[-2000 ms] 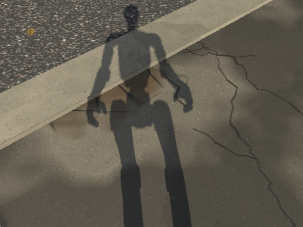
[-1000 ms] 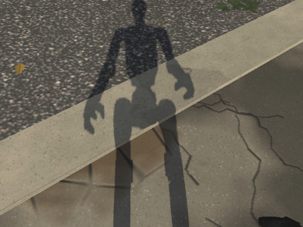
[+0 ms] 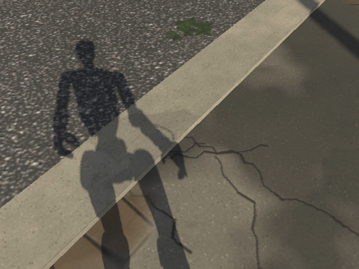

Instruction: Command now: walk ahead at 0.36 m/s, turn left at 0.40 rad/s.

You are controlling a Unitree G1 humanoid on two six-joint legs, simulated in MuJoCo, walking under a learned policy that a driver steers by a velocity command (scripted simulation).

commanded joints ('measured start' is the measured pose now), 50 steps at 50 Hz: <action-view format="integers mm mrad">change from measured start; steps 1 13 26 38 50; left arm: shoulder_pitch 192 125 103 -122 255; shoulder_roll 162 190 155 57 248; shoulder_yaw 57 53 14 -10 63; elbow -2 42 4 -33 -62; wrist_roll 8 -13 -25 -23 -16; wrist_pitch -14 -13 -23 -2 7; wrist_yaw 8 15 11 -24 -30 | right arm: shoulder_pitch -210 -325 -99 -6 54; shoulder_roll -120 -45 -112 -147 -111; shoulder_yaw -24 3 -31 -29 9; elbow -177 -231 -165 -43 -98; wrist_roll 17 -5 -47 -38 -54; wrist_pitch -49 -50 -83 -109 -111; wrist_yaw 8 83 52 17 16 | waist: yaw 110 90 19 -66 124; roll -205 -114 48 -1 -190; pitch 83 121 -57 87 -425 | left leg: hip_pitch -628 -385 102 200 -470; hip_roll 59 96 243 203 -60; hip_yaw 8 178 -199 192 59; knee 383 114 -384 -493 860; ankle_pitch -158 341 237 527 -175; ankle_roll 19 -17 233 106 -27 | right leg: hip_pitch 350 148 -411 -506 669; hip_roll -457 -287 -216 -131 -380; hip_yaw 594 -72 109 68 848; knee -272 -318 774 236 -69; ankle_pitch -328 268 1 458 112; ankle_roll -229 -104 12 24 -433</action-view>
